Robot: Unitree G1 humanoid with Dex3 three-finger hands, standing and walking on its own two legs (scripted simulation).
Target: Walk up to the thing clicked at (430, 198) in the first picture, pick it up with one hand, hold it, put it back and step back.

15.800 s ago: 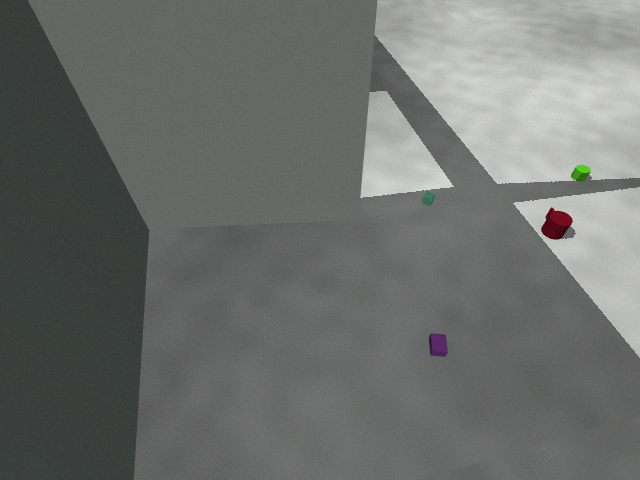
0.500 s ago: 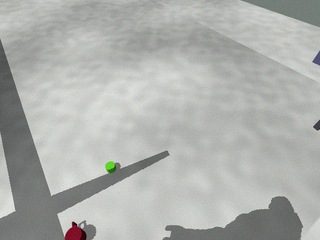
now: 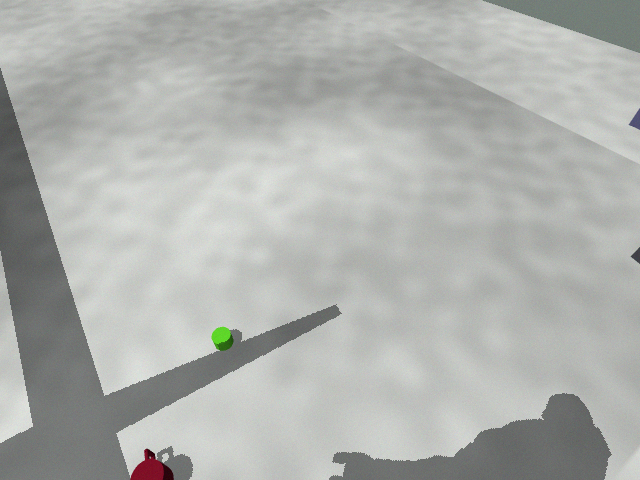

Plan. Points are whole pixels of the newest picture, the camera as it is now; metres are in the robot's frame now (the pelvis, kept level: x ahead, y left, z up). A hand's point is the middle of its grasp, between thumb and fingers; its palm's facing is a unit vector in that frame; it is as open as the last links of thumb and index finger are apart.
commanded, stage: stand
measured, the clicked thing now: out of the picture +0.28 +1.03 -0.76
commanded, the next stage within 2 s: walk up in 1.42 s
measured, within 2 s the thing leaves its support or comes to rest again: neither
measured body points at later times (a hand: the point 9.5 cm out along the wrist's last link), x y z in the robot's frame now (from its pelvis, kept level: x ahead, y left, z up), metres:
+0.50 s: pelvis +0.00 +0.00 +0.00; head +0.01 -0.01 +0.45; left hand +0.08 +0.30 -0.13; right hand +0.08 -0.30 -0.13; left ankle +0.00 +0.14 -0.75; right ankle -0.02 -0.12 -0.75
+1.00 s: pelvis +0.00 +0.00 +0.00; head +0.00 +0.00 +0.45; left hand +0.07 +0.30 -0.13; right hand +0.07 -0.30 -0.14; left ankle +0.00 +0.14 -0.75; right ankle -0.02 -0.12 -0.75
